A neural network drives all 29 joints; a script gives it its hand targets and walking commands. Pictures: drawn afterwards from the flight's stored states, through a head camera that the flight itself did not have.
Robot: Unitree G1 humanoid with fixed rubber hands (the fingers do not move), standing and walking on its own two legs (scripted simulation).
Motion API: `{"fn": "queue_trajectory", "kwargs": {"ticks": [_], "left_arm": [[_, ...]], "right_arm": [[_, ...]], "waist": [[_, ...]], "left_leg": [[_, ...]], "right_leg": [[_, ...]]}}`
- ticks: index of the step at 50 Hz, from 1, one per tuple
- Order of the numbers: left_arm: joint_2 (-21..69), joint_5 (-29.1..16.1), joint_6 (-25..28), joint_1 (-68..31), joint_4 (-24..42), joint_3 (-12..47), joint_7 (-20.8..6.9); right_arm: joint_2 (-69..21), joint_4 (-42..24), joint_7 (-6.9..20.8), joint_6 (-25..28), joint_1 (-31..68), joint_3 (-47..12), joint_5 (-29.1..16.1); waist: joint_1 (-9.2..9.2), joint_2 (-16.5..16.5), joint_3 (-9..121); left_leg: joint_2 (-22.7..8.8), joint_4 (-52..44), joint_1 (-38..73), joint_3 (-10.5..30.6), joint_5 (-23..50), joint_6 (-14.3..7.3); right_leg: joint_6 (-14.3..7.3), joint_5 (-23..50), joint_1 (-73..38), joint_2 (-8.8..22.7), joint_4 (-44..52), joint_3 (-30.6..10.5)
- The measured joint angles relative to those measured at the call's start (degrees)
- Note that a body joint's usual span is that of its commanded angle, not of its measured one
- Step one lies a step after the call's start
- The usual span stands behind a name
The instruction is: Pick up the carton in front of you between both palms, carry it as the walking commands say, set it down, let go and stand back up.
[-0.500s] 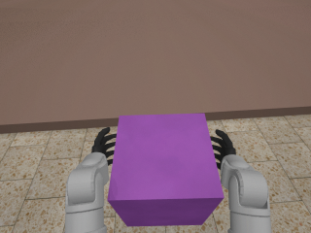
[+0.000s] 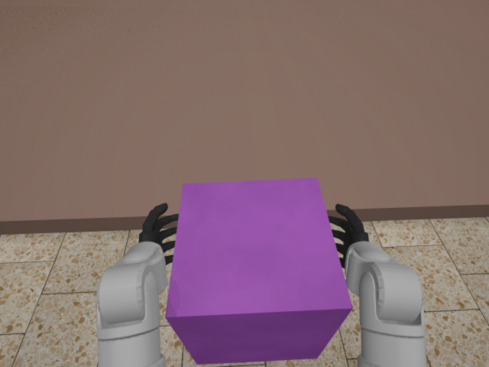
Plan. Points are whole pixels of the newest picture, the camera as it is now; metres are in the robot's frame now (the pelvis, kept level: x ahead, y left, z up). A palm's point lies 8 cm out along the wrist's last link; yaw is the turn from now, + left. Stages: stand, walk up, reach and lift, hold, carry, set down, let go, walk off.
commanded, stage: carry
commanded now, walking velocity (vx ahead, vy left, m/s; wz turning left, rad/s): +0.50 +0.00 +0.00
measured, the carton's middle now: (253, 276) +0.27 +0.00 +0.01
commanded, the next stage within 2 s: none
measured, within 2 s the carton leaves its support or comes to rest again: neither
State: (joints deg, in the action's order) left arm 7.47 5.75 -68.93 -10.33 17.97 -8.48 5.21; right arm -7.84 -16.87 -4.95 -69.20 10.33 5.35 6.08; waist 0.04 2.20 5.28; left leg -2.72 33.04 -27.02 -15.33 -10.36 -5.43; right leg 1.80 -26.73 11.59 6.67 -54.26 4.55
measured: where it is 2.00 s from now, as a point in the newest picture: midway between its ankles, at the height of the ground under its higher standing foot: (252, 265)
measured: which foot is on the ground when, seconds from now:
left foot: down 0.00-0.40, up 0.42-0.80, down 0.82-1.00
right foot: up 0.00-0.38, down 0.40-0.84, up 0.86-0.98, down 1.00-1.00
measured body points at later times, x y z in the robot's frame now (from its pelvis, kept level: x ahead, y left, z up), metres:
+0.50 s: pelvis +0.34 -0.03 +0.00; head +0.36 -0.03 +0.45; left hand +0.63 +0.15 +0.13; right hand +0.66 -0.16 +0.12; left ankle +0.14 +0.08 -0.63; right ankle +0.43 -0.09 -0.72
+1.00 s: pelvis +0.57 +0.00 +0.01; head +0.66 +0.01 +0.45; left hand +0.99 +0.16 +0.13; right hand +0.98 -0.14 +0.13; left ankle +0.63 +0.08 -0.72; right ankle +0.53 -0.11 -0.72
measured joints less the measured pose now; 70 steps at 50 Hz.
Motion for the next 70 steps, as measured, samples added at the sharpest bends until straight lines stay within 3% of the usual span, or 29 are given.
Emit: {"fn": "queue_trajectory", "kwargs": {"ticks": [2,4,10,14,18,20,21,22,24,27,30,34,38,41,44,47,49,52,61,66,70], "left_arm": [[0.4,0.2,0.4,0.5,-0.2,0.1,-0.1],[0.2,0.4,1.1,0.8,0.0,1.1,-0.1],[0.1,1.1,3.3,2.4,0.8,3.3,-0.6],[0.0,1.1,3.0,3.4,3.6,3.6,-0.6],[0.1,0.1,1.0,2.1,8.1,2.8,-0.2],[0.3,-0.4,-0.3,-0.2,9.5,2.0,0.0],[0.6,-0.5,-0.5,-1.6,9.2,1.7,0.1],[0.7,-0.5,-0.9,-3.4,8.4,1.4,0.4],[0.9,-0.8,-2.2,-6.8,6.9,0.5,0.9],[0.1,-1.4,-3.9,-10.5,6.2,-0.9,1.4],[-1.6,-2.2,-4.7,-15.0,4.3,-2.5,1.5],[-4.6,-3.0,-5.2,-22.3,-2.4,-4.0,1.5],[-6.3,-2.7,-5.8,-29.4,-10.5,-4.7,1.8],[-7.9,-2.6,-6.2,-34.1,-16.0,-5.1,1.8],[-10.3,-3.2,-6.4,-38.4,-21.4,-5.9,1.8],[-10.7,-3.0,-6.6,-40.4,-23.7,-6.9,1.8],[-10.3,-2.7,-6.4,-41.4,-23.1,-7.6,1.8],[-9.0,-2.1,-5.6,-41.8,-20.7,-8.5,1.8],[-5.7,-2.0,-3.9,-37.1,-12.8,-9.4,1.8],[-5.3,-1.5,-3.0,-33.7,-15.0,-9.0,1.5],[-5.8,-1.4,-1.6,-31.0,-18.6,-8.0,1.1]], "right_arm": [[0.1,0.0,0.0,0.4,-0.8,-0.1,-0.2],[0.2,-0.9,0.0,1.2,-1.9,0.0,-0.5],[0.4,-2.8,0.1,3.3,-4.2,0.2,-1.2],[0.5,-4.6,0.2,3.1,-4.4,-0.5,-1.3],[0.3,-8.5,0.2,1.1,-2.6,-0.7,-1.3],[0.2,-10.6,0.0,-0.4,-0.6,0.0,-1.3],[0.5,-10.9,0.0,-1.2,0.7,0.6,-1.3],[1.0,-10.8,-0.1,-2.1,2.1,1.2,-1.5],[2.0,-10.2,-0.3,-3.9,5.0,2.4,-1.8],[2.0,-8.9,-0.6,-5.8,9.7,3.7,-2.0],[2.2,-6.3,-1.0,-6.4,15.0,4.3,-1.6],[4.2,0.1,-1.5,-6.9,22.2,4.8,-1.4],[6.6,7.1,-2.1,-7.9,28.4,5.7,-1.9],[8.1,12.9,-2.2,-8.1,33.0,6.6,-2.6],[8.1,18.9,-2.3,-7.0,37.2,7.3,-2.4],[7.6,20.7,-2.6,-6.9,38.7,8.5,-2.2],[7.2,19.3,-2.8,-6.9,39.0,9.6,-2.1],[6.3,15.8,-2.9,-6.4,38.8,11.1,-1.7],[4.2,8.6,-2.9,-5.6,35.3,11.5,-1.2],[4.1,11.4,-2.8,-4.6,32.5,10.3,-1.0],[3.9,15.2,-2.7,-3.3,30.2,9.2,-0.6]], "waist": [[0.66,-0.8,-1.5],[1.29,-1.4,-2.4],[1.92,-2.3,-1.4],[1.2,-2.0,-0.4],[0.63,-2.0,-0.3],[0.36,-2.4,-0.6],[-0.3,-3.9,-0.9],[-0.9,-4.5,-1.4],[-1.84,-4.2,-2.7],[-2.31,-3.6,-4.3],[-2.56,-3.1,-5.1],[-2.14,-3.1,-5.0],[-1.01,-3.5,-4.9],[0.04,-3.2,-4.9],[1.42,-0.1,-6.6],[1.66,-0.2,-9.0],[1.37,-0.7,-10.4],[0.89,-1.1,-11.8],[-0.33,-2.0,-10.0],[-0.87,-1.9,-7.3],[0.41,-1.4,-5.7]], "left_leg": [[-0.1,-3.2,3.3,-0.1,-0.9,0.7],[0.0,-7.3,7.0,0.2,-0.7,1.0],[0.1,-16.6,17.6,1.6,-2.5,2.3],[0.4,-19.4,24.9,2.1,-6.0,3.9],[0.5,-19.1,31.6,2.7,-11.7,6.1],[-0.5,-13.2,32.8,3.6,-17.0,7.2],[-2.4,-6.3,31.2,4.1,-19.7,7.1],[-3.3,4.0,27.3,5.9,-18.9,6.7],[-1.8,24.6,17.2,10.8,-16.4,5.6],[-0.9,37.3,4.5,12.5,-10.8,3.7],[-1.3,33.4,-3.6,12.0,-7.6,3.3],[-1.0,20.5,-8.7,11.3,-4.5,3.4],[0.3,6.5,-7.6,9.4,2.8,3.6],[1.5,-3.7,-2.1,6.9,11.0,2.9],[3.0,-0.4,-1.5,5.8,2.0,0.4],[2.8,-2.0,-0.2,6.0,1.4,1.1],[2.6,-3.3,0.6,6.2,1.2,0.7],[2.8,-3.1,1.5,6.6,-0.2,0.9],[2.1,-0.4,1.9,7.5,0.1,1.3],[1.6,-1.3,4.1,7.3,1.5,1.9],[2.1,-10.8,11.0,7.2,2.1,3.1]], "right_leg": [[-1.3,3.2,8.2,-1.1,-10.7,-1.0],[-2.0,7.0,14.3,-1.1,-11.8,-0.4],[-1.6,15.2,23.4,-0.9,2.9,1.9],[-1.7,20.7,23.7,-1.0,15.6,4.1],[-3.1,24.4,20.9,-2.3,24.0,7.2],[-4.0,23.4,17.4,-3.7,26.7,9.0],[-5.9,22.7,17.1,-4.5,24.4,9.7],[-7.1,20.3,17.3,-4.7,21.5,10.2],[-7.9,16.6,16.1,-4.5,20.1,10.3],[-7.1,16.0,11.8,-4.7,24.6,10.1],[-6.9,15.6,7.5,-4.8,28.8,9.3],[-5.8,13.1,3.2,-4.6,30.9,8.1],[-4.2,8.2,-0.2,-4.7,28.9,7.5],[-2.7,1.6,-1.3,-4.5,22.0,6.8],[-1.3,-3.1,3.3,-3.7,9.8,2.0],[-1.6,-6.6,7.0,-5.4,8.8,-1.2],[-1.8,-4.4,7.8,-5.6,14.9,-1.7],[-1.6,8.8,6.3,-5.0,22.5,-1.0],[-2.2,8.0,4.3,-5.6,22.0,0.1],[-2.8,10.3,1.2,-6.2,25.6,0.2],[-2.5,14.8,4.7,-5.8,16.1,0.2]]}}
